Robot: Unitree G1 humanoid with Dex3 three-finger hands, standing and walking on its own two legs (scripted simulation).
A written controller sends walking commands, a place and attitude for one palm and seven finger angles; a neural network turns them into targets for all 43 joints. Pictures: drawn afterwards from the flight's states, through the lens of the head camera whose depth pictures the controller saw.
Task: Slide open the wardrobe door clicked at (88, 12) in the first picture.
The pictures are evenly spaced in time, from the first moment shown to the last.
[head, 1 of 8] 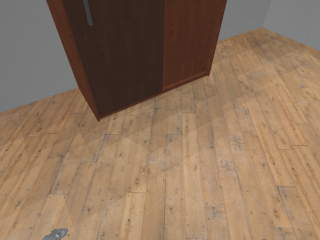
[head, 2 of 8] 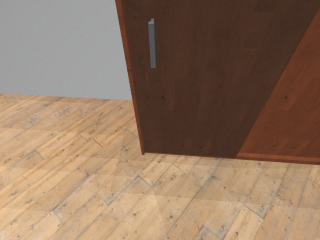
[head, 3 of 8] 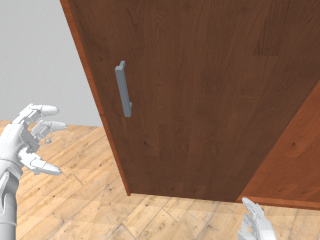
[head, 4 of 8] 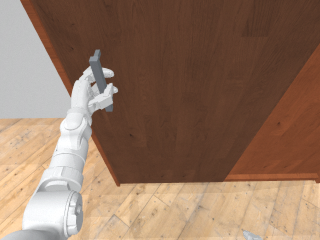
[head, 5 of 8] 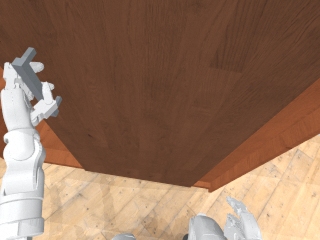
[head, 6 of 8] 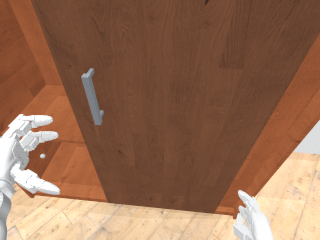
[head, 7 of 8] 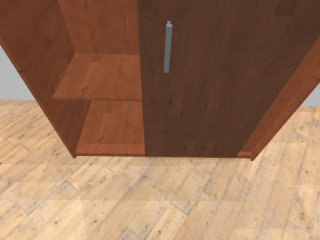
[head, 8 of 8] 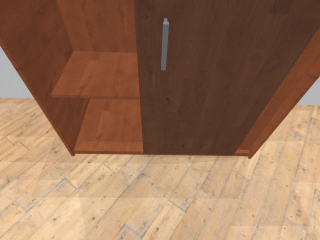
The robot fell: no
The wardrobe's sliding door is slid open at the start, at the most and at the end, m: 0.00 0.49 0.49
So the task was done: yes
